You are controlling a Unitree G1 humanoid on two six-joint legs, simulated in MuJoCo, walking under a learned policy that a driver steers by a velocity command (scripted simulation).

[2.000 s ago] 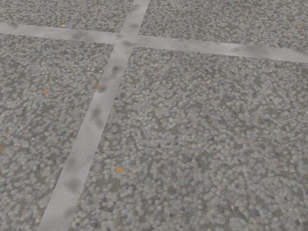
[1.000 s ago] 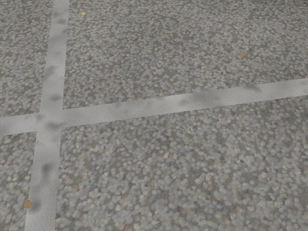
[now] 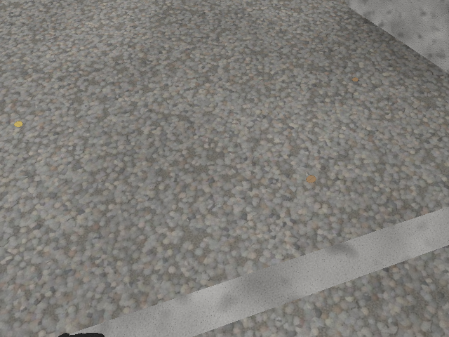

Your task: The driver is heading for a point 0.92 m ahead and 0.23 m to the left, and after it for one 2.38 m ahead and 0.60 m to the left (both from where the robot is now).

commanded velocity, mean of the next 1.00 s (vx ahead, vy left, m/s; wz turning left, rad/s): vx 0.50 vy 0.00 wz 0.23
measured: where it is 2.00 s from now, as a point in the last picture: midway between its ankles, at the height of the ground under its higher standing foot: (172, 215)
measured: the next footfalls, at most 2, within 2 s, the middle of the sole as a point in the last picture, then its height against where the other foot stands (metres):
right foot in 0.08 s outside the picture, level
left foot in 0.62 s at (183, 321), level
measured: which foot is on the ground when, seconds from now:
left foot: down 0.00-0.10, up 0.12-0.60, down 0.62-1.00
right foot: up 0.00-0.06, down 0.08-0.64, up 0.66-1.00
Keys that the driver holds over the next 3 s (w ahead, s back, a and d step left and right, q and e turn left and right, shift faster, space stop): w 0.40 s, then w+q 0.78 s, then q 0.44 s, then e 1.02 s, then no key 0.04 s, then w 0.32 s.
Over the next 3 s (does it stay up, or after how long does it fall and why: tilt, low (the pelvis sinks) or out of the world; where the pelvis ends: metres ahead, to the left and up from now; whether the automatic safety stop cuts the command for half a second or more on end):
stays up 0.93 0.11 0.01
